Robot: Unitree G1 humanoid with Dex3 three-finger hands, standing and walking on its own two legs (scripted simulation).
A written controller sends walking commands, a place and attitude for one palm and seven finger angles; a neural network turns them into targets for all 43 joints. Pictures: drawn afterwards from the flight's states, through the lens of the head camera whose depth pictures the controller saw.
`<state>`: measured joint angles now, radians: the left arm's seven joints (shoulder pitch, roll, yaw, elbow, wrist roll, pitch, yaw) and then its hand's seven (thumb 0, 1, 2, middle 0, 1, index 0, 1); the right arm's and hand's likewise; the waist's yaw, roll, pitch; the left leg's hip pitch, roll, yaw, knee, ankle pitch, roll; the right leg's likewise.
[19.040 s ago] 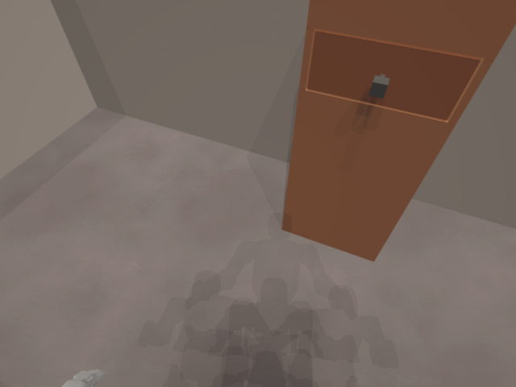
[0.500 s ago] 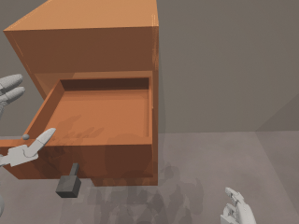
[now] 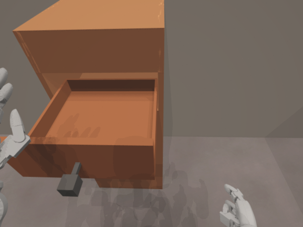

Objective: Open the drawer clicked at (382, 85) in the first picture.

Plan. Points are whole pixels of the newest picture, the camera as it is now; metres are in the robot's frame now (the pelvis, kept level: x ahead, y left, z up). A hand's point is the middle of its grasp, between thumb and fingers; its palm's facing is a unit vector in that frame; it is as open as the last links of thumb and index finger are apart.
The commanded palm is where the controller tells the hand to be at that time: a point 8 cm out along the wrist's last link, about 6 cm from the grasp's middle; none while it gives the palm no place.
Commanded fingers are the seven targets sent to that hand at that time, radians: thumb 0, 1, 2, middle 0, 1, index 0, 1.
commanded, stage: step back with the hand held close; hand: left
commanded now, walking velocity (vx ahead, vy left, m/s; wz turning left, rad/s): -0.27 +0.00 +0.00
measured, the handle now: (73, 177) +0.20 +0.23 +0.06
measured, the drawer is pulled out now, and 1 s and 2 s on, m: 0.29 0.29 0.29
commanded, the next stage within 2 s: stop stepping back and stand still in 0.96 s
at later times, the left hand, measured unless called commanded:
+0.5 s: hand (1, 161) +0.14 +0.25 +0.24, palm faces +0.37 -0.75 -0.55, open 7.4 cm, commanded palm +0.07 +0.31 +0.25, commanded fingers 0.00 0.90 0.90 -0.20 -0.30 -0.20 -0.30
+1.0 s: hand out of the picture +0.02 +0.29 +0.26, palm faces +0.52 -0.76 -0.38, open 7.4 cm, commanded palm -0.05 +0.33 +0.25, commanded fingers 0.00 0.90 0.90 -0.20 -0.30 -0.20 -0.30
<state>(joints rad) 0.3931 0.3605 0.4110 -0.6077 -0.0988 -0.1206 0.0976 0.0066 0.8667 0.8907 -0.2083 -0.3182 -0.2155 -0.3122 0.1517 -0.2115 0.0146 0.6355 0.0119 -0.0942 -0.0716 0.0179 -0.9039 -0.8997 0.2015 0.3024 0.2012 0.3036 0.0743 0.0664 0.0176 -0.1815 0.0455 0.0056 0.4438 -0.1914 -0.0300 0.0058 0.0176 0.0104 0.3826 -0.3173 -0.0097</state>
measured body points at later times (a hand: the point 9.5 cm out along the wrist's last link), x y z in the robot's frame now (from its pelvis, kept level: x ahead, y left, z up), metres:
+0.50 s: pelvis -0.06 +0.03 -0.01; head -0.04 +0.04 +0.44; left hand +0.12 +0.29 +0.26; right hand +0.10 -0.22 -0.08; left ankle +0.03 +0.14 -0.74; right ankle -0.06 -0.11 -0.74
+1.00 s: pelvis -0.18 +0.05 -0.03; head -0.17 +0.06 +0.42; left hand -0.01 +0.33 +0.27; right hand -0.01 -0.17 -0.11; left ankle +0.03 +0.14 -0.74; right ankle -0.23 -0.06 -0.73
